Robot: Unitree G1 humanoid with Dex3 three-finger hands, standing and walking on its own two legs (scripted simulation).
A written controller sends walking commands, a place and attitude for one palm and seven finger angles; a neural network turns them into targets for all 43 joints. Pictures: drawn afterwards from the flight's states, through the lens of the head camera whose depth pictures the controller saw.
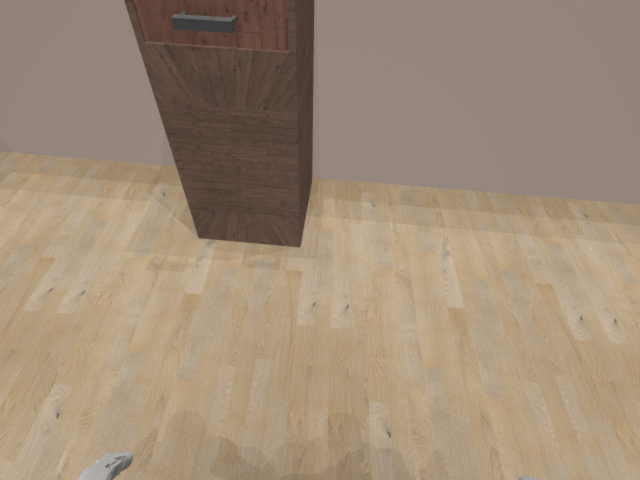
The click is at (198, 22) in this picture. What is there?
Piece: drawer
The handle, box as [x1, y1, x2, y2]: [171, 12, 237, 32]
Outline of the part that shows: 171,17 175,29 232,32 234,30 234,23 237,19 236,15 233,15 231,18 187,15 186,12 174,14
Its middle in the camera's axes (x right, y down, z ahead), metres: -0.29 -0.55 +0.97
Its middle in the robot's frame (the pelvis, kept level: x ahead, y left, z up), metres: +1.09 +0.34 +0.12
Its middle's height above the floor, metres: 0.88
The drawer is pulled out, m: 0.00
